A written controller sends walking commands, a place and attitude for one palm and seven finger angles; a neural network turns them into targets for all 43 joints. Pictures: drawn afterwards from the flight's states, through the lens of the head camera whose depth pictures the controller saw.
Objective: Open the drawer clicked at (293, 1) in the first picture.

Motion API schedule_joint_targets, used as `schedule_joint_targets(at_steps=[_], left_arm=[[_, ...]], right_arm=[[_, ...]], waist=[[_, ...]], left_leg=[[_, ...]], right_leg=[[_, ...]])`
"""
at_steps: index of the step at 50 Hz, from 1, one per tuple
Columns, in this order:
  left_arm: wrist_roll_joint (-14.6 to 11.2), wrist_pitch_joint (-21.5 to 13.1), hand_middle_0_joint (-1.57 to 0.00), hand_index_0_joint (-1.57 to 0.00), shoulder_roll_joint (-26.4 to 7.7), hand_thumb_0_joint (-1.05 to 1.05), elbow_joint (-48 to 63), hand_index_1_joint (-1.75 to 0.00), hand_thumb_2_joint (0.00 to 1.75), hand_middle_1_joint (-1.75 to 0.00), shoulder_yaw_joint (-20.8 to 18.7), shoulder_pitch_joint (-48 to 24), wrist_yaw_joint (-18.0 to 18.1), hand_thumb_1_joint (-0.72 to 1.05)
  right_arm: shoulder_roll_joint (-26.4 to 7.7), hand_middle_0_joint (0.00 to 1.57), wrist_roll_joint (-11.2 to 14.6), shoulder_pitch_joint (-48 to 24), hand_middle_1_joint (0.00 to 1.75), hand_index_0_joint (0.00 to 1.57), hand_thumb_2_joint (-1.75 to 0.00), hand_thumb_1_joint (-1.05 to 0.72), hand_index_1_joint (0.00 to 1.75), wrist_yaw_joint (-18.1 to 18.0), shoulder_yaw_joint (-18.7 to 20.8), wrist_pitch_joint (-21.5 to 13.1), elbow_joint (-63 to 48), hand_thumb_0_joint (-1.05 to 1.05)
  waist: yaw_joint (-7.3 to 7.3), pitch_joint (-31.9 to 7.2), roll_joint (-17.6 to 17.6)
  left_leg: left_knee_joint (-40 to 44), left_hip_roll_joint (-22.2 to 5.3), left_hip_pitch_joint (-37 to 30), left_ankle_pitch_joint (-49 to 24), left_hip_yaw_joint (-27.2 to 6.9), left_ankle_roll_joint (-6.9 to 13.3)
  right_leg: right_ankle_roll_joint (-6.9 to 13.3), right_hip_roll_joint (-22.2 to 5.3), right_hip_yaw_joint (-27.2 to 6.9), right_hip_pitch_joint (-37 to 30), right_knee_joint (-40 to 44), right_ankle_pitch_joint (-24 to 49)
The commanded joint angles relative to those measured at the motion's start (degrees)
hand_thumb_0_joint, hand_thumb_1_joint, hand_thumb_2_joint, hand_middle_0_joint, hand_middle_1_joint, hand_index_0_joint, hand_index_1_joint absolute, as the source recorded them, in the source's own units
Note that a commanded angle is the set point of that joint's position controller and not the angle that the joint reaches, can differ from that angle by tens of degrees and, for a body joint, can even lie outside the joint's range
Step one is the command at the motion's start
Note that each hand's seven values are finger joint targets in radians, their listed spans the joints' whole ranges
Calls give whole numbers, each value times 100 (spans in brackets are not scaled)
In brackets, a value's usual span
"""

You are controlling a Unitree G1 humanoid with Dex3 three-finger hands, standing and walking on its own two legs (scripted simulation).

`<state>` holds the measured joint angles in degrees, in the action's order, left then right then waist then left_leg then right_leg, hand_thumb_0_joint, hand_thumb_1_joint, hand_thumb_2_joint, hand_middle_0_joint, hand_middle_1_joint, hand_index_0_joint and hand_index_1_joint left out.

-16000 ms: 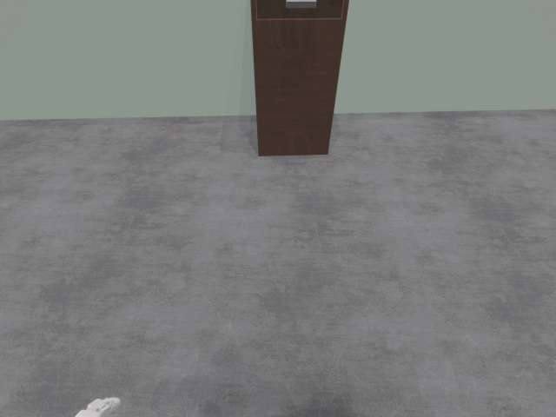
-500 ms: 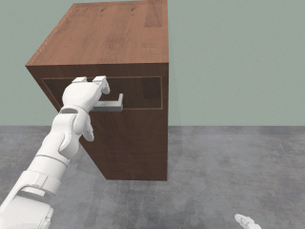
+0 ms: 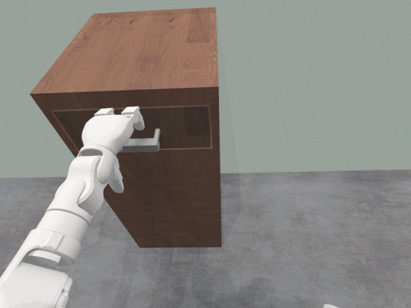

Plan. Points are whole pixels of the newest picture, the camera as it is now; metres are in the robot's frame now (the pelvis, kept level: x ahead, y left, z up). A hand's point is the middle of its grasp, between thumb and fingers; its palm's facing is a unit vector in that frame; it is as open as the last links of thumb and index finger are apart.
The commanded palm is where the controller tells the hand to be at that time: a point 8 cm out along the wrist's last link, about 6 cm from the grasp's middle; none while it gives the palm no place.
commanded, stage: move the hooked fingers above the handle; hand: left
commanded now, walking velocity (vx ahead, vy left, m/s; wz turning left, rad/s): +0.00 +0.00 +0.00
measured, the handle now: (134, 139) +0.48 +0.21 +0.05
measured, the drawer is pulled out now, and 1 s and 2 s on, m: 0.00 0.00 0.00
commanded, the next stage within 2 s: none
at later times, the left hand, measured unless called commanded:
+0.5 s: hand (131, 143) +0.42 +0.19 +0.09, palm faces -0.04 -0.07 -1.00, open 13.8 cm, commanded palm +0.40 +0.22 +0.17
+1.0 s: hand (138, 142) +0.41 +0.17 +0.10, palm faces +0.03 -0.10 -0.99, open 13.8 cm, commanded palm +0.40 +0.22 +0.17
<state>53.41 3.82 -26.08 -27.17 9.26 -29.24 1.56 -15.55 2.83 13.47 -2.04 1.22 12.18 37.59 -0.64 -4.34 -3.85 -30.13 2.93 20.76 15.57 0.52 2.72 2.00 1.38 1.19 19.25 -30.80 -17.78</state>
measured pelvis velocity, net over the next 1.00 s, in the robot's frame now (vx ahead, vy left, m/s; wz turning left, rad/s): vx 0.00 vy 0.01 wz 0.00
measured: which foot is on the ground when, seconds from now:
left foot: down 0.00-1.00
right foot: down 0.00-1.00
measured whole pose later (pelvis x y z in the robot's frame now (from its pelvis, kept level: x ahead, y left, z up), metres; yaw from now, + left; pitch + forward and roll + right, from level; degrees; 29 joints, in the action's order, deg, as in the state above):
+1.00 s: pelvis +0.00 +0.01 +0.00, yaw +0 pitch +7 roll +0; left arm 53.5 -4.4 -24.0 -26.9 10.4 -32.1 3.2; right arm -14.8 2.1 9.9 -3.0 1.3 10.5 36.7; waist -0.8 -4.4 -3.1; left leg -31.7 3.2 22.2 16.6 0.6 3.0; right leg 1.7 1.1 1.1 20.6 -32.1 -18.6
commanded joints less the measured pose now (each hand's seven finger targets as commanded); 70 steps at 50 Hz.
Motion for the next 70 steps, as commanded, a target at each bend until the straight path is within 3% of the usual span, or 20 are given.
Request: schedule_joint_targets(at_steps=[1,7,10,13,17,22,26,31,36,40,43,46,50,52,55,58,61,64,66,70], left_arm=[[108,-253,-30,-30,-1448,0,1126,-120,30,-120,-750,-3214,432,-50],[134,-189,-30,-30,-1411,0,5,-120,30,-120,-680,-3641,565,-50],[183,-103,-30,-30,-1578,0,-313,-120,30,-120,-810,-3413,486,-50],[139,-118,-30,-30,-1050,0,-254,-120,30,-120,-367,-3411,294,-50],[36,-271,-30,-30,-1013,0,-31,-120,30,-120,-406,-2995,71,-50],[72,-636,-30,-30,-1862,0,772,-120,30,-120,-1273,-2811,310,-50],[137,-572,-30,-30,-2099,0,1017,-120,30,-120,-1576,-2880,728,-50],[118,7,-30,-30,-1833,0,656,-120,30,-120,-1277,-2572,773,-50],[-64,374,-30,-30,-1011,0,384,-120,30,-120,-323,-2226,-5,-50],[-143,-105,-30,-30,-688,0,1176,-120,30,-120,98,-2863,-367,-50],[-85,-633,-30,-30,-1034,0,1547,-120,30,-120,-305,-3282,-144,-50],[-19,-841,-30,-30,-1779,0,1433,-120,30,-120,-1189,-3343,382,-50],[153,-379,-30,-30,-2186,0,545,-120,30,-120,-1764,-3172,1095,-50],[281,25,-30,-30,-1934,0,369,-120,30,-120,-1445,-3102,1234,-50],[334,720,-30,-30,-1635,0,-297,-120,30,-120,-1106,-2313,882,-50],[90,897,-30,-30,-1582,0,-65,-120,30,-120,-877,-2160,346,-50],[-2,689,-30,-30,-1494,0,-14,-120,30,-120,-685,-2232,-137,-50],[13,-16,-30,-30,-1400,0,744,-120,30,-120,-561,-2863,-351,-50],[13,-555,-30,-30,-1283,0,1462,-120,30,-120,-405,-3373,-294,-50],[-25,-1136,-30,-30,-1502,0,1442,-120,30,-120,-775,-3609,202,-50]], right_arm=[[-604,20,-25,-364,30,20,-90,-90,30,-120,230,-298,-678,0],[-623,20,-2,-260,30,20,-90,-90,30,-197,179,-368,-530,0],[-674,20,-33,-229,30,20,-90,-90,30,-192,192,-335,-583,0],[-642,20,-25,-175,30,20,-90,-90,30,-144,215,-317,-658,0],[-665,20,-37,-160,30,20,-90,-90,30,-116,241,-260,-776,0],[-639,20,-88,-185,30,20,-90,-90,30,-118,278,-242,-815,0],[-585,20,-79,-214,30,20,-90,-90,30,-87,295,-296,-712,0],[-660,20,-40,-298,30,20,-90,-90,30,-69,300,-316,-618,0],[-748,20,57,-385,30,20,-90,-90,30,-91,256,-190,-744,0],[-680,20,-21,-393,30,20,-90,-90,30,-122,249,-213,-833,0],[-587,20,-73,-328,30,20,-90,-90,30,-155,261,-267,-777,0],[-565,20,-103,-272,30,20,-90,-90,30,-150,256,-301,-665,0],[-516,20,-104,-433,30,20,-90,-90,30,-118,161,-305,-511,0],[-483,20,-94,-568,30,20,-90,-90,30,-87,121,-317,-534,0],[-641,20,-67,-577,30,20,-90,-90,30,-26,145,-189,-556,0],[-735,20,9,-656,30,20,-90,-90,30,-85,121,-92,-745,0],[-774,20,48,-612,30,20,-90,-90,30,-192,80,-76,-821,0],[-703,20,-7,-501,30,20,-90,-90,30,-243,155,-188,-852,0],[-609,20,-57,-425,30,20,-90,-90,30,-270,216,-294,-870,0],[-571,20,-81,-87,30,20,-90,-90,30,-253,332,-425,-618,0]], waist=[[92,-1747,91],[181,-1501,384],[80,-1803,386],[176,-1814,466],[115,-1785,613],[-117,-2211,455],[-157,-2183,68],[-52,-2109,318],[225,-1554,753],[315,-1668,454],[198,-1981,62],[-35,-2189,-47],[-282,-2004,220],[-308,-2102,106],[-225,-2136,545],[-95,-1872,992],[45,-1387,1247],[143,-1513,681],[183,-1908,-62],[196,-1940,-289]], left_leg=[[161,-33,-996,-1590,-156,26],[211,-41,-722,-1242,-113,11],[183,-17,-671,-1417,-69,3],[95,-49,-749,-1698,-62,28],[69,-36,-683,-1809,-29,67],[0,-6,-643,-2264,-38,75],[10,-34,-690,-2462,-31,17],[56,-61,-753,-2367,48,24],[107,-53,-759,-2044,29,71],[23,-23,-1193,-2135,-137,75],[-78,-36,-1443,-2373,-250,28],[-114,-48,-1322,-2612,-276,-55],[40,-55,-714,-2413,-119,-149],[114,-77,-691,-2422,-54,-172],[198,-121,-622,-2509,21,-148],[306,-109,-580,-2120,95,-19],[409,-73,-429,-1622,58,58],[272,-40,-812,-1645,-38,105],[132,-5,-1200,-1748,-109,115],[-12,-50,-1388,-1822,-230,9]], right_leg=[[67,5,-168,-362,320,1389],[50,-9,-132,-195,360,1142],[50,-25,-170,-486,320,1387],[31,-35,-152,-444,269,1775],[8,-52,-207,-593,271,2088],[19,-43,-276,-1005,91,2626],[57,3,-230,-891,55,2516],[12,-6,-215,-901,157,2516],[-58,-40,-166,-670,330,2450],[-6,-17,-168,-346,328,2157],[49,7,-165,-206,199,2045],[102,45,-124,-318,58,2058],[118,65,-71,-641,32,1983],[116,42,-83,-793,42,2079],[64,11,-119,-1054,144,2355],[-28,-54,-177,-1216,318,2424],[-66,-91,-176,-1064,484,2085],[-17,-63,-221,-756,468,1964],[33,-49,-273,-558,403,1789],[86,37,-177,-56,315,1388]])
